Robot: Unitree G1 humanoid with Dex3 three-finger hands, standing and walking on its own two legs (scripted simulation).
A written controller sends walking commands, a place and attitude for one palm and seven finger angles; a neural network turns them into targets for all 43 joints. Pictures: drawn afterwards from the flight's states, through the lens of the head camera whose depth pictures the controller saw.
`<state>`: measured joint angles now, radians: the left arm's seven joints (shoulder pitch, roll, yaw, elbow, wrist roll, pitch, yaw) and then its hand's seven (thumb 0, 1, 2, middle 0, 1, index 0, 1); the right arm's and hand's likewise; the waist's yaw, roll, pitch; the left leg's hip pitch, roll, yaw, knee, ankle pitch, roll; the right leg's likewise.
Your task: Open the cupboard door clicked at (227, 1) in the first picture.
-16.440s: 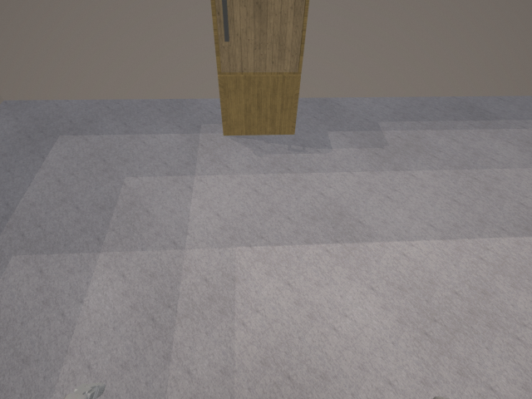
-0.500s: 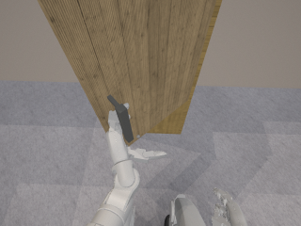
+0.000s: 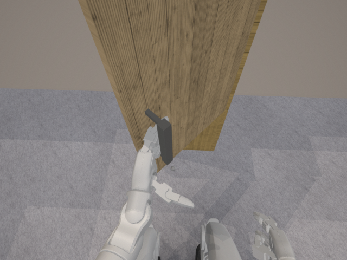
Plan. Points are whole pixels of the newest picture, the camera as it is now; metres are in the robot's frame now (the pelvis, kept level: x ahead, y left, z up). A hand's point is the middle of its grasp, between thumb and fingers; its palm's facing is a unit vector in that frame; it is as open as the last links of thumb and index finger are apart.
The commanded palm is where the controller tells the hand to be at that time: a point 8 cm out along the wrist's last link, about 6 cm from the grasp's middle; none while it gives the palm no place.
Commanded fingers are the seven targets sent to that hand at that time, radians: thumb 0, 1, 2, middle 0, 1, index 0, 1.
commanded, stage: slide the hand sideways off the handle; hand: left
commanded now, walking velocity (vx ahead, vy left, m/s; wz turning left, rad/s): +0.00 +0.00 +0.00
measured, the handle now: (159, 139) +0.37 +0.04 +0.04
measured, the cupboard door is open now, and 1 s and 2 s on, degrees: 48 47 47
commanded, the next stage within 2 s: draw the hand back to the body in 0.86 s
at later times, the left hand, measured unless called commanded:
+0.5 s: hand (150, 189) +0.26 +0.06 +0.03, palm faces -0.08 -1.00 +0.00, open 16.2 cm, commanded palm +0.24 +0.12 +0.03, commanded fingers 0.00 -0.50 0.30 -0.15 -0.30 -0.15 -0.30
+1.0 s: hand (130, 203) +0.24 +0.10 +0.03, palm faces -0.08 -1.00 +0.00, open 16.3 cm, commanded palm +0.22 +0.16 +0.04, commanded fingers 0.00 -0.50 0.30 -0.15 -0.30 -0.15 -0.30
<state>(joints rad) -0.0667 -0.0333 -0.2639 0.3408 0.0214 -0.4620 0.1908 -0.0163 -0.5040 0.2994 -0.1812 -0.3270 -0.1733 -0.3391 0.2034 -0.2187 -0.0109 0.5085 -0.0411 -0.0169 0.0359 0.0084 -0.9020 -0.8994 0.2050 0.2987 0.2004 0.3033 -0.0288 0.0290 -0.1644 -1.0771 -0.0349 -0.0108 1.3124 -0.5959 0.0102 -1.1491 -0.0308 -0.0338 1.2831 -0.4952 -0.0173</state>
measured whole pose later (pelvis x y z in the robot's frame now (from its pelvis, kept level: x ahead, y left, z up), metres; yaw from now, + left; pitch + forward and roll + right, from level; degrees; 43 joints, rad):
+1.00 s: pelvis +0.01 -0.01 -0.02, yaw +0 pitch +22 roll -1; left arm 0.41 0.12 -0.11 -0.11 -0.09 -0.43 -0.07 -0.02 -0.50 0.30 -0.15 -0.30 -0.15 -0.30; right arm 0.21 -0.22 0.00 0.42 -0.02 -0.07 -0.02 0.01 -0.90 -0.90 0.21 0.30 0.20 0.30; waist 0.00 0.02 -0.19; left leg -1.13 -0.02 -0.05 1.41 -0.66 -0.01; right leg -1.19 -0.02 -0.08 1.36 -0.55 -0.03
